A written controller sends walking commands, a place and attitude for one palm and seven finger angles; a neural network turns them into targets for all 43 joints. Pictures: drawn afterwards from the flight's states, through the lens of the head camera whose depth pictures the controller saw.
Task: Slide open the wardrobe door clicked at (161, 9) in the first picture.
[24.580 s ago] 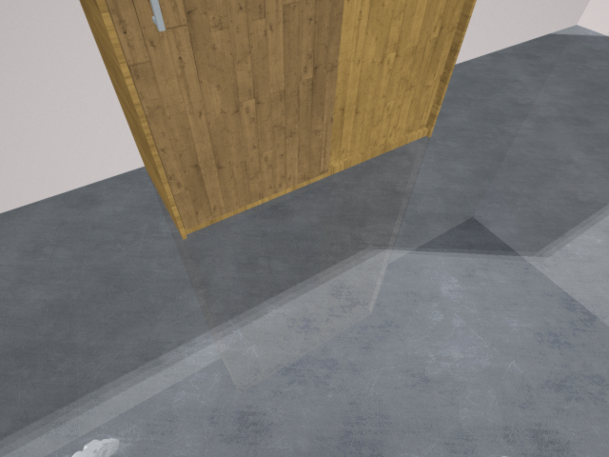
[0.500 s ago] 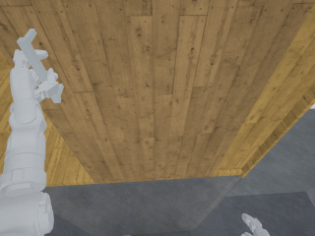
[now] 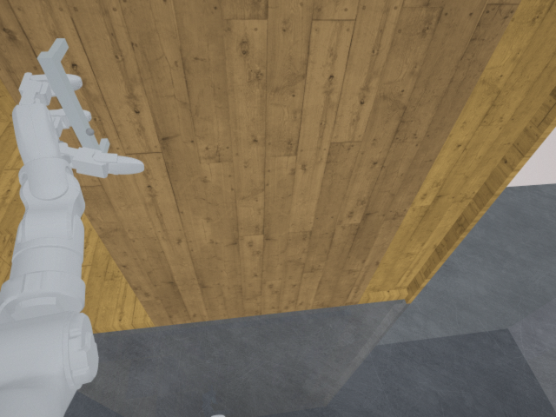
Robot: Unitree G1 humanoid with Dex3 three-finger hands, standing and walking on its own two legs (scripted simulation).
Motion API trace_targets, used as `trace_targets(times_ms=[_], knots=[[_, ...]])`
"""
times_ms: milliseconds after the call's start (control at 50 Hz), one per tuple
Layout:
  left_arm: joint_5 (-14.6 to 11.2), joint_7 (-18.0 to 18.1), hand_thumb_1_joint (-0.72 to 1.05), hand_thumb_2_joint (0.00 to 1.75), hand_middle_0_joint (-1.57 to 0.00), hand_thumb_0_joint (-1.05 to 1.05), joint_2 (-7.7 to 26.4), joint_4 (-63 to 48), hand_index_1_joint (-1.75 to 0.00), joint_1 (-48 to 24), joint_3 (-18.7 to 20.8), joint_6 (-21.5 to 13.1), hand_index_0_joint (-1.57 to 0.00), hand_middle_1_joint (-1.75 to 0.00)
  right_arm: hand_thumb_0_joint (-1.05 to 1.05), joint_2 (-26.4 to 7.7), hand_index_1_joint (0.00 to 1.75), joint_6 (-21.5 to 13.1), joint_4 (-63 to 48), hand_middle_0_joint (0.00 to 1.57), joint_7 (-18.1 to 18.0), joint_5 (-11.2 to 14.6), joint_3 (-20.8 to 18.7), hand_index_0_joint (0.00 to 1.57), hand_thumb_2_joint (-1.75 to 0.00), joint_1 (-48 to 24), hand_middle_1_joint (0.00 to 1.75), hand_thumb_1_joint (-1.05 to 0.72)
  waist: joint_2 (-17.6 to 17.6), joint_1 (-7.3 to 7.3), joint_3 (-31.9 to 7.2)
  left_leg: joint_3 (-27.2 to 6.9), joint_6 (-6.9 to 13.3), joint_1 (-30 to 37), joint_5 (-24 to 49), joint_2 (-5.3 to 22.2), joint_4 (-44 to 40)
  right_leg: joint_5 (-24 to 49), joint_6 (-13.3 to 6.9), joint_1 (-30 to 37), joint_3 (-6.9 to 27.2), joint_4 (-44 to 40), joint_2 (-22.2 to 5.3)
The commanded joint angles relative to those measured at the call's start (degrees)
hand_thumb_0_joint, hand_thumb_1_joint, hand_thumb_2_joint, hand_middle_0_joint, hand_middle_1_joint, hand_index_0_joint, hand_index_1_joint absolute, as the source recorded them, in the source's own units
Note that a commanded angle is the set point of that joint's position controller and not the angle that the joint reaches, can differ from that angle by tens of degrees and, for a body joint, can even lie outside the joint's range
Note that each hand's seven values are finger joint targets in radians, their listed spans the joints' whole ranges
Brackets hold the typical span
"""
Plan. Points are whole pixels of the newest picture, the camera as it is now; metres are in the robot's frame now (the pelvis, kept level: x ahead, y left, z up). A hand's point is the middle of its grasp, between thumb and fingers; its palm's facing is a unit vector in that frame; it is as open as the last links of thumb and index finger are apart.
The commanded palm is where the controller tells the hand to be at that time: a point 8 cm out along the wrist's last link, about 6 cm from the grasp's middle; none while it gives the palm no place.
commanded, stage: loosen the grip on the handle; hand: left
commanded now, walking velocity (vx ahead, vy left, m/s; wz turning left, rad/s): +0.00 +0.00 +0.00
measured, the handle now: (81, 111) +0.49 +0.30 +0.18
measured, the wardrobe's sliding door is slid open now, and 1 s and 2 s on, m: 0.50 0.50 0.50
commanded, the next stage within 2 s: slip the hand off the handle in 0.04 s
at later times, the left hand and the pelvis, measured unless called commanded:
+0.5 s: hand (42, 139) +0.42 +0.32 +0.18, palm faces +0.51 -0.84 -0.17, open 14.7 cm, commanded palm +0.38 +0.35 +0.18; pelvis +0.02 +0.00 +0.00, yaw +1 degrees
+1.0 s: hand (26, 158) +0.39 +0.33 +0.18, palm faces +0.49 -0.85 -0.16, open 14.7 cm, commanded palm +0.33 +0.37 +0.18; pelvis +0.03 -0.01 +0.00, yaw +0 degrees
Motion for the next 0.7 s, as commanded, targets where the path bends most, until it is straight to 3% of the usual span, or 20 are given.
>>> trace_targets(times_ms=[0, 80, 100, 120, 200, 240, 280, 300, 360, 400, 440, 520, 540, 580, 680], knots=[[-0.39, 1.00, -0.55, 0.20, -0.25, 0.00, 13.86, -15.33, -1.15, -22.60, 2.13, -3.12, -0.25, -1.15, 0.00, -9.46, 0.30, -3.60, -7.51, 0.20, -0.85, -0.38, -3.15, 0.20, -0.90, -3.53, 0.30, -0.90, 5.05, 1.68, -16.99, -6.21, 0.63, 19.00, -8.73, -0.10, -6.38, 1.36, -1.84, -5.74, -0.38, -7.18, 1.35], [-1.19, 1.22, -0.55, 0.20, -0.25, 0.00, 11.96, -18.48, -1.15, -21.83, 1.27, -1.90, -0.25, -1.15, 0.00, -9.12, 0.30, -3.65, -7.63, 0.20, -0.72, -0.29, -3.11, 0.20, -0.90, -3.31, 0.30, -0.90, 4.39, 1.35, -16.54, -6.13, 0.51, 20.29, -3.97, 0.15, -5.92, 4.13, -1.64, -5.73, -0.77, -6.83, 1.52], [-1.24, 1.39, -0.55, 0.20, -0.25, 0.00, 12.86, -19.44, -1.15, -20.41, 2.38, -1.81, -0.25, -1.15, 0.00, -9.14, 0.30, -3.54, -7.67, 0.20, -0.82, -0.47, -3.05, 0.20, -0.90, -3.31, 0.30, -0.90, 3.06, 1.94, -16.63, -5.95, 0.70, 20.01, -2.11, 0.18, -5.49, 5.26, -1.69, -4.43, -0.68, -7.10, 1.53], [-0.92, 1.61, -0.55, 0.20, -0.25, 0.00, 15.80, -18.99, -1.15, -22.78, 4.24, -1.73, -0.25, -1.15, 0.00, -9.44, 0.30, -3.34, -7.28, 0.20, -0.96, -0.48, -2.92, 0.20, -0.90, -2.88, 0.30, -0.90, 3.45, 1.39, -16.81, -5.55, 0.74, 19.80, -1.11, -0.02, -5.18, 5.79, -1.52, -4.61, -0.47, -7.08, 1.43], [-0.23, 0.91, -0.55, 0.20, -0.25, 0.00, 18.31, -19.51, -1.15, -21.22, 6.13, -1.55, -0.25, -1.15, 0.00, -9.06, 0.30, -2.40, -7.71, 0.20, -1.26, -0.52, -2.74, 0.20, -0.90, -3.10, 0.30, -0.90, 4.59, 1.81, -16.89, -5.12, 0.75, 19.83, 0.58, -0.13, -4.61, 6.37, -1.64, -4.13, -0.38, -6.89, 1.39], [-0.44, -0.11, -0.55, 0.20, -0.25, 0.00, 16.18, -20.70, -1.15, -19.35, 4.69, -1.58, -0.25, -1.15, 0.00, -8.67, 0.30, -2.24, -8.57, 0.20, -1.07, -0.40, -2.84, 0.20, -0.90, -3.17, 0.30, -0.90, 5.84, 1.87, -18.97, -5.15, 0.54, 21.89, 2.93, -0.18, -4.14, 7.44, -1.72, -4.42, -0.53, -6.44, 1.61], [-1.29, -1.40, -0.55, 0.20, -0.25, 0.00, 16.43, -20.39, -1.15, -18.86, 4.91, -1.59, -0.25, -1.15, 0.00, -8.74, 0.30, -2.01, -8.57, 0.20, -1.18, -0.21, -2.76, 0.20, -0.90, -3.20, 0.30, -0.90, 6.13, 1.67, -17.67, -5.09, 0.47, 21.67, 3.29, -0.20, -3.88, 7.77, -1.71, -4.70, -0.47, -6.63, 1.67], [-1.51, -2.05, -0.55, 0.20, -0.25, 0.00, 17.30, -20.04, -1.15, -18.29, 5.62, -1.67, -0.25, -1.15, 0.00, -8.94, 0.30, -1.82, -8.32, 0.20, -1.35, -0.26, -2.75, 0.20, -0.90, -2.85, 0.30, -0.90, 4.47, 1.68, -17.41, -4.98, 0.75, 21.08, 4.36, -0.21, -3.50, 8.82, -1.73, -3.83, -0.47, -6.89, 1.70], [-2.83, -4.29, -0.55, 0.20, -0.25, 0.00, 16.49, -21.60, -1.15, -16.89, 5.00, -1.26, -0.25, -1.15, 0.00, -8.89, 0.30, -1.45, -9.07, 0.20, -1.35, 0.21, -2.85, 0.20, -0.90, -3.38, 0.30, -0.90, 6.65, 1.74, -18.41, -4.76, 0.68, 22.62, 6.40, -0.52, -3.08, 10.10, -1.72, -4.20, -0.40, -6.78, 1.81], [-3.40, -5.28, -0.55, 0.20, -0.25, 0.00, 16.42, -20.84, -1.15, -16.00, 4.91, -0.79, -0.25, -1.15, 0.00, -9.03, 0.30, -1.18, -8.86, 0.20, -1.64, 0.33, -2.75, 0.20, -0.90, -3.12, 0.30, -0.90, 4.82, 1.36, -17.03, -4.98, 0.91, 22.05, 6.17, -0.44, -3.01, 10.16, -1.62, -4.47, -0.53, -7.23, 1.85], [-4.09, -6.27, -0.55, 0.20, -0.25, 0.00, 17.47, -20.03, -1.15, -16.17, 5.62, -0.28, -0.25, -1.15, 0.00, -9.19, 0.30, -0.98, -8.89, 0.20, -1.81, 0.62, -2.70, 0.20, -0.90, -3.27, 0.30, -0.90, 5.63, 1.37, -15.77, -4.75, 0.88, 21.05, 5.22, -0.79, -3.03, 9.81, -1.55, -4.83, -0.32, -7.57, 1.77], [-3.96, -7.40, -0.55, 0.20, -0.25, 0.00, 20.77, -20.23, -1.15, -18.78, 7.24, -1.22, -0.25, -1.15, 0.00, -9.41, 0.30, -0.71, -8.54, 0.20, -2.21, 0.59, -2.65, 0.20, -0.90, -2.83, 0.30, -0.90, 6.92, 1.10, -17.30, -4.85, 1.02, 21.44, 5.86, -1.09, -2.34, 10.40, -1.62, -4.93, -0.05, -7.30, 1.77], [-4.00, -7.77, -0.55, 0.20, -0.25, 0.00, 20.03, -20.02, -1.15, -19.33, 6.37, -1.48, -0.25, -1.15, 0.00, -9.34, 0.30, -0.67, -8.56, 0.20, -2.15, 0.55, -2.56, 0.20, -0.90, -2.74, 0.30, -0.90, 7.07, 0.72, -17.13, -5.05, 1.00, 21.70, 5.58, -1.13, -2.31, 9.98, -1.57, -5.60, -0.14, -7.34, 1.79], [-4.00, -8.40, -0.55, 0.20, -0.25, 0.00, 22.21, -19.05, -1.15, -18.47, 8.23, -2.38, -0.25, -1.15, 0.00, -9.58, 0.30, -0.57, -8.50, 0.20, -2.23, 0.49, -2.66, 0.20, -0.90, -2.36, 0.30, -0.90, 7.35, 1.28, -18.03, -5.28, 0.87, 21.51, 5.84, -1.16, -2.08, 9.74, -1.73, -5.46, -0.21, -6.82, 1.87], [-4.39, -10.75, -0.55, 0.20, -0.25, 0.00, 24.46, -13.49, -1.15, -19.39, 8.92, -3.28, -0.25, -1.15, 0.00, -9.81, 0.30, -0.19, -8.18, 0.20, -2.38, 0.71, -2.40, 0.20, -0.90, -1.69, 0.30, -0.90, 6.59, 0.61, -16.17, -4.88, 1.14, 18.71, 3.66, -1.34, -1.51, 8.70, -1.38, -6.47, 0.01, -6.95, 1.85]])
